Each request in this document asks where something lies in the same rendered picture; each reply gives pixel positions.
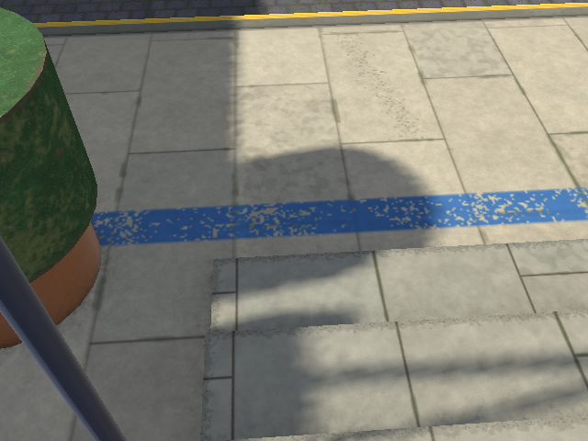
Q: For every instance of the stairs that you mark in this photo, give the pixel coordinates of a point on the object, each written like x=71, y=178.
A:
x=307, y=344

